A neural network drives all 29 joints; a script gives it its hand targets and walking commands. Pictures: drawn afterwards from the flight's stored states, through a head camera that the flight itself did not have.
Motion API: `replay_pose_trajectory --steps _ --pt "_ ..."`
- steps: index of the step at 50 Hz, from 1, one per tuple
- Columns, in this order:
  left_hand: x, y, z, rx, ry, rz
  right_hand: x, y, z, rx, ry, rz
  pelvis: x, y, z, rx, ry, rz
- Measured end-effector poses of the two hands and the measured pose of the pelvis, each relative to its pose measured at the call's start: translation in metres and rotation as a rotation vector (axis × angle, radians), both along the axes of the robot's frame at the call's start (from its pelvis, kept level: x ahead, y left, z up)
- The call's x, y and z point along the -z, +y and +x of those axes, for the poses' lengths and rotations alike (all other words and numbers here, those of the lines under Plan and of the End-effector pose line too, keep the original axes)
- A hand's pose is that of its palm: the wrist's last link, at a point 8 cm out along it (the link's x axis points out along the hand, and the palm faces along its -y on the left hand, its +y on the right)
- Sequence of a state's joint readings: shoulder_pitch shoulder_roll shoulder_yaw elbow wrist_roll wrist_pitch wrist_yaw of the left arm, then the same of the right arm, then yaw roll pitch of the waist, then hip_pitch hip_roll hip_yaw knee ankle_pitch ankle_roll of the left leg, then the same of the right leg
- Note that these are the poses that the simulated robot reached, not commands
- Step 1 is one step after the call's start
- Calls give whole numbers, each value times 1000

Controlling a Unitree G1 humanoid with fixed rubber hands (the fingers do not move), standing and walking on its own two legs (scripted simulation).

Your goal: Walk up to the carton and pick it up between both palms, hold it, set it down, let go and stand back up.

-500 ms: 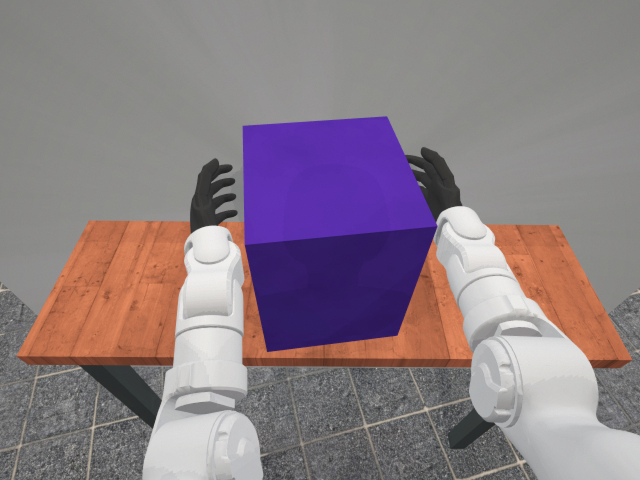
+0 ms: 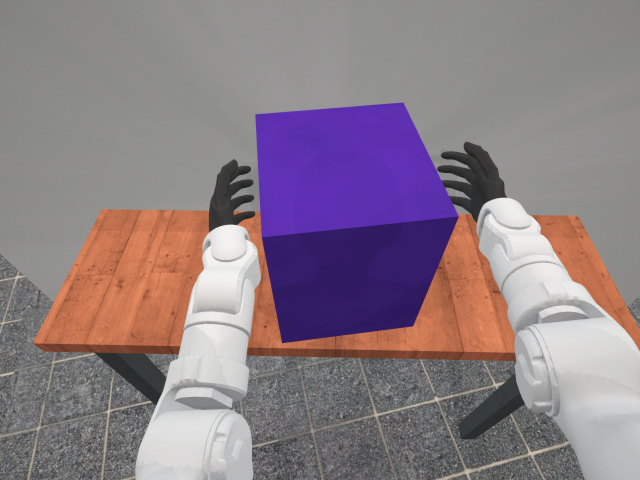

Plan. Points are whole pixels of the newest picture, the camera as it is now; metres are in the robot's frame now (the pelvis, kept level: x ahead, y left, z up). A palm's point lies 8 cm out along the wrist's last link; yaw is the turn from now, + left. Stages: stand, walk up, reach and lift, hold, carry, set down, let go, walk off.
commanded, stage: set down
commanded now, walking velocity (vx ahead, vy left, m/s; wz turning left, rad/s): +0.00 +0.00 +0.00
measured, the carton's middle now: (340, 228) +0.43 +0.04 +0.06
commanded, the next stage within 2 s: none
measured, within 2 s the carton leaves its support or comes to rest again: neither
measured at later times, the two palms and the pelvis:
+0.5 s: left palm (217, 275) +0.30 +0.18 +0.10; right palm (526, 261) +0.38 -0.19 +0.09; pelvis -0.03 -0.01 +0.00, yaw +0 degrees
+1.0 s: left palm (211, 321) +0.25 +0.17 +0.07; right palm (574, 331) +0.31 -0.24 +0.06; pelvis -0.03 -0.02 +0.00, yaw +0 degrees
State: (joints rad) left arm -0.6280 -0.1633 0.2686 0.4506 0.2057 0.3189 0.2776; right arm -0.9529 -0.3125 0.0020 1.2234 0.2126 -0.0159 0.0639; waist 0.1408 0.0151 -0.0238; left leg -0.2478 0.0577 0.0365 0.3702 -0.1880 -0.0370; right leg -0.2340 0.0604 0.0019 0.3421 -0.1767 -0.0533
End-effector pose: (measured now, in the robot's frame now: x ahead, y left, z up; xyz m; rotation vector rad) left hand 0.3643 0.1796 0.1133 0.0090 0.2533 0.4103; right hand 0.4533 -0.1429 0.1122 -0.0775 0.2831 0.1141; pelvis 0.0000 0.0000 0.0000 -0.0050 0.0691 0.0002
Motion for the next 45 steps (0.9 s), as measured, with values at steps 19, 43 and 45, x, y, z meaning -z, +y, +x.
replay_pose_trajectory --steps 19,43,45 --pt "18 -5 -51 19 25 15 19 -38 -55 -40 -13 -9 0 -4 -22 3 -30 1" --pt "35 -7 -97 14 16 23 49 -87 -125 -79 -16 -50 0 -14 -26 2 -36 13" --pt "36 -7 -101 13 15 24 51 -91 -131 -79 -20 -50 -1 -15 -26 2 -35 14"
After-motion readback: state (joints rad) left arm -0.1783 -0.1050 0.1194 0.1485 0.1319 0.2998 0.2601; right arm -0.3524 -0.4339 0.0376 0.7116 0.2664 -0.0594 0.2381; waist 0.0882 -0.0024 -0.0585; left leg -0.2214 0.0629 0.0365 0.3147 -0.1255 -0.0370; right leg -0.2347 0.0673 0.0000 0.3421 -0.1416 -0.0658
